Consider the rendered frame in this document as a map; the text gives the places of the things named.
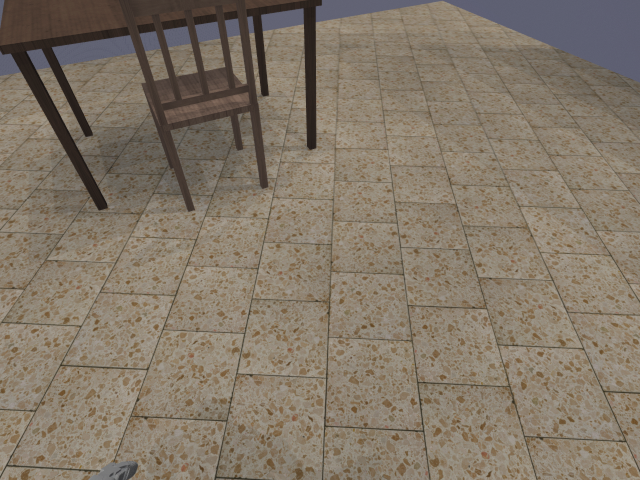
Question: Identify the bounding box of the chair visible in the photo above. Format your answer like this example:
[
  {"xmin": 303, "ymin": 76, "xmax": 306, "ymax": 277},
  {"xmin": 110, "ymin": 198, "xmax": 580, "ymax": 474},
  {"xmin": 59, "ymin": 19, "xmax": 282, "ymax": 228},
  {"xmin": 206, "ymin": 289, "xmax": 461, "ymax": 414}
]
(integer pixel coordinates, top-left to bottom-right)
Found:
[{"xmin": 119, "ymin": 0, "xmax": 268, "ymax": 212}]

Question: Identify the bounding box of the table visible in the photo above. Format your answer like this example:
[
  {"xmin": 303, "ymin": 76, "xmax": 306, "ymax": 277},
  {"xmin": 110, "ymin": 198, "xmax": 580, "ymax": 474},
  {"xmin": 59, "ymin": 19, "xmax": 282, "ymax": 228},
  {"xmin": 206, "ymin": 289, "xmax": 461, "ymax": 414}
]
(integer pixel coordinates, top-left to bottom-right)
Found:
[{"xmin": 0, "ymin": 0, "xmax": 322, "ymax": 211}]

